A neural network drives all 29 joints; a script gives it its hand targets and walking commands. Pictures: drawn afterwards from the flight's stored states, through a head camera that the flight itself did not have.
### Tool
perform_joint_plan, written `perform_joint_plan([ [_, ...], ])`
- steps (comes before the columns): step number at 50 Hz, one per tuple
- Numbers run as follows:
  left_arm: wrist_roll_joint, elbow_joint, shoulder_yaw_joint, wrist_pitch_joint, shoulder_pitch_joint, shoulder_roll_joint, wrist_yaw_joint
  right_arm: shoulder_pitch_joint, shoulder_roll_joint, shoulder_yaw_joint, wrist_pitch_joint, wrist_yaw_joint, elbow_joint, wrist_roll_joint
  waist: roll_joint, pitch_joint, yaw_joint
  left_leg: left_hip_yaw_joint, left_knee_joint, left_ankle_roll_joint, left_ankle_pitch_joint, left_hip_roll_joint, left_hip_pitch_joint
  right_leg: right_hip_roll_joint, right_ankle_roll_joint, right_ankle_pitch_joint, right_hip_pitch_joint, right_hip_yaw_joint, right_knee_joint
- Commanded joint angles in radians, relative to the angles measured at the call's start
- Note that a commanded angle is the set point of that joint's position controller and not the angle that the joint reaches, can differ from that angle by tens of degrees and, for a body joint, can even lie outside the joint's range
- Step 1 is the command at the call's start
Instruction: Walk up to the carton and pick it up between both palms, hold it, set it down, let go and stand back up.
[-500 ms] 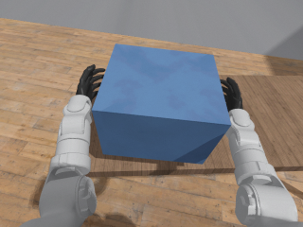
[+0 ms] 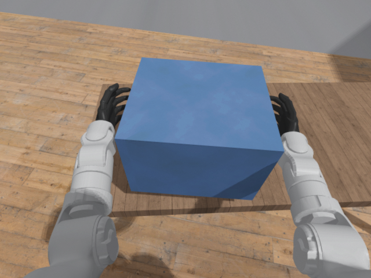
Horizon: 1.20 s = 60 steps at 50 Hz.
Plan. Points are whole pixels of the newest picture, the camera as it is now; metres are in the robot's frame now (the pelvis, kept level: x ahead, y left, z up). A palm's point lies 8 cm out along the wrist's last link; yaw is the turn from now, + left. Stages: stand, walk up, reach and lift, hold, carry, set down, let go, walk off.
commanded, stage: set down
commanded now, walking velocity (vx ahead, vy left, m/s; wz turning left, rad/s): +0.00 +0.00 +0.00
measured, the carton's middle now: (196, 128) +0.44 -0.02 +0.05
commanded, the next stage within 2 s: none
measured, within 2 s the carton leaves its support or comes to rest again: rests again in 0.96 s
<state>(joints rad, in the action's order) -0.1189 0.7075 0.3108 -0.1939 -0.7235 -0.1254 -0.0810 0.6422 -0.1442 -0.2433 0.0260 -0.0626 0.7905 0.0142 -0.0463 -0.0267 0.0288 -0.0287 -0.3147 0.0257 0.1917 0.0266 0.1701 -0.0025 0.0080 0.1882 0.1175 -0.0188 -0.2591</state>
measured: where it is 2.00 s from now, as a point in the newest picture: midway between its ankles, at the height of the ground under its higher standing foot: outside the picture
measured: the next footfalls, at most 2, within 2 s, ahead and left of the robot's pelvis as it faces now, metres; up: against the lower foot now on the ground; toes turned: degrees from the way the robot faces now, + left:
none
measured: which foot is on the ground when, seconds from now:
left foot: down 0.00-1.00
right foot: down 0.00-1.00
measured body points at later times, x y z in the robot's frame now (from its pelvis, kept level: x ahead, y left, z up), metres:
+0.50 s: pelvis -0.01 +0.00 +0.00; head +0.04 +0.01 +0.45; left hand +0.44 +0.17 +0.08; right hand +0.40 -0.23 +0.07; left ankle -0.02 +0.13 -0.75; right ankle -0.04 -0.12 -0.75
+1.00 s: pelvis +0.00 +0.00 +0.00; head +0.06 +0.01 +0.44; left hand +0.44 +0.18 +0.06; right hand +0.41 -0.22 +0.06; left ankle -0.02 +0.13 -0.75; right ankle -0.04 -0.12 -0.75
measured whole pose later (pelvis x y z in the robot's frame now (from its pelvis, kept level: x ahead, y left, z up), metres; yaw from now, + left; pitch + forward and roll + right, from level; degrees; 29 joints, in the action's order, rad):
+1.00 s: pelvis +0.00 +0.00 +0.00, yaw +0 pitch +13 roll -1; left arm -0.07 1.11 0.24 0.11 -0.85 -0.17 -0.03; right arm 0.71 -0.15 -0.38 -0.20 -0.03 1.03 -0.08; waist -0.02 -0.11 0.01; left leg 0.00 -0.34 0.03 0.17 0.05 0.39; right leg 0.00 0.00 0.16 0.32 -0.05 -0.27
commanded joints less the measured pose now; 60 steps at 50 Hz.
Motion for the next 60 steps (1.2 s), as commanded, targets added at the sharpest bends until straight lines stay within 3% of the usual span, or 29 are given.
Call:
perform_joint_plan([
  [1, 0.037, -0.068, -0.314, 0.068, -0.628, 0.521, -0.102, 0.776, 0.519, 0.267, -0.113, 0.132, -0.273, -0.037, 0.035, -0.52, 0.012, 0.087, -0.034, 0.047, -0.455, -0.048, -0.145, 0.019, 0.043, -0.559, -0.229, -0.056, -0.064],
  [4, 0.042, -0.037, -0.321, 0.092, -0.648, 0.532, -0.097, 0.779, 0.506, 0.218, -0.132, 0.134, -0.241, -0.069, 0.065, -0.533, 0.025, 0.088, -0.046, 0.061, -0.489, -0.037, -0.194, 0.027, 0.034, -0.482, -0.156, -0.072, -0.046],
  [5, 0.044, -0.055, -0.343, 0.099, -0.641, 0.565, -0.084, 0.763, 0.483, 0.197, -0.145, 0.144, -0.219, -0.079, 0.097, -0.553, 0.049, 0.076, -0.057, 0.076, -0.539, -0.027, -0.249, 0.037, 0.024, -0.456, -0.106, -0.088, -0.041],
  [9, 0.039, 0.004, -0.338, 0.111, -0.639, 0.571, -0.063, 0.754, 0.441, 0.135, -0.163, 0.158, -0.168, -0.108, 0.12, -0.544, 0.052, 0.075, -0.077, 0.096, -0.579, -0.012, -0.305, 0.051, 0.002, -0.35, -0.009, -0.103, -0.006],
  [12, 0.032, 0.071, -0.301, 0.12, -0.651, 0.535, -0.068, 0.77, 0.44, 0.12, -0.16, 0.166, -0.144, -0.12, 0.076, -0.51, 0.035, 0.082, -0.051, 0.078, -0.485, -0.021, -0.226, 0.04, 0.011, -0.357, -0.046, -0.093, -0.011],
  [15, 0.016, 0.122, -0.244, 0.138, -0.663, 0.506, -0.07, 0.81, 0.466, 0.128, -0.162, 0.18, -0.142, -0.124, 0.041, -0.517, -0.011, 0.098, -0.02, 0.053, -0.403, -0.032, -0.147, 0.024, 0.024, -0.379, -0.096, -0.076, -0.028],
  [20, 0.001, 0.17, -0.167, 0.192, -0.721, 0.456, -0.066, 0.855, 0.514, 0.124, -0.181, 0.196, -0.141, -0.15, 0.003, -0.574, -0.069, 0.125, 0.007, 0.022, -0.33, -0.038, -0.043, 0.001, 0.041, -0.447, -0.167, -0.053, -0.064],
  [23, -0.006, 0.195, -0.15, 0.225, -0.739, 0.453, -0.063, 0.853, 0.538, 0.121, -0.2, 0.201, -0.129, -0.181, -0.013, -0.62, -0.084, 0.134, 0.01, 0.012, -0.328, -0.037, -0.009, -0.009, 0.048, -0.508, -0.188, -0.047, -0.085],
  [27, -0.005, 0.207, -0.161, 0.259, -0.745, 0.454, -0.056, 0.819, 0.537, 0.118, -0.227, 0.2, -0.092, -0.199, 0.008, -0.663, -0.071, 0.131, -0.011, 0.019, -0.392, -0.026, -0.032, -0.009, 0.046, -0.57, -0.176, -0.053, -0.095],
  [32, -0.001, 0.227, -0.196, 0.275, -0.711, 0.472, -0.059, 0.754, 0.515, 0.104, -0.25, 0.188, -0.031, -0.219, 0.017, -0.671, -0.022, 0.113, -0.046, 0.035, -0.491, -0.015, -0.094, -0.002, 0.041, -0.629, -0.126, -0.071, -0.095],
  [36, 0.014, 0.22, -0.255, 0.291, -0.689, 0.51, -0.055, 0.737, 0.501, 0.114, -0.285, 0.178, -0.013, -0.203, 0.063, -0.706, 0.009, 0.093, -0.097, 0.062, -0.629, -0.006, -0.173, 0.015, 0.029, -0.658, -0.06, -0.085, -0.091],
  [40, 0.034, 0.205, -0.306, 0.311, -0.687, 0.531, -0.044, 0.738, 0.48, 0.14, -0.31, 0.173, 0.011, -0.173, 0.097, -0.723, 0.02, 0.078, -0.135, 0.086, -0.733, 0.006, -0.217, 0.033, 0.017, -0.656, -0.009, -0.093, -0.085],
  [43, 0.042, 0.221, -0.317, 0.322, -0.694, 0.523, -0.044, 0.74, 0.477, 0.143, -0.309, 0.175, 0.043, -0.153, 0.098, -0.697, 0.018, 0.076, -0.133, 0.086, -0.709, 0.005, -0.199, 0.032, 0.012, -0.623, -0.001, -0.088, -0.079],
  [50, 0.031, 0.303, -0.264, 0.356, -0.701, 0.491, -0.055, 0.771, 0.496, 0.154, -0.308, 0.183, 0.06, -0.143, 0.049, -0.664, -0.023, 0.099, -0.073, 0.048, -0.522, -0.012, -0.048, 0.005, 0.026, -0.63, -0.092, -0.059, -0.096],
  [60, -0.002, 0.402, -0.176, 0.413, -0.732, 0.447, -0.065, 0.74, 0.504, 0.067, -0.318, 0.193, 0.117, -0.237, 0.019, -0.62, -0.024, 0.123, -0.021, 0.018, -0.369, -0.012, -0.002, -0.009, 0.035, -0.497, -0.055, -0.063, -0.075],
])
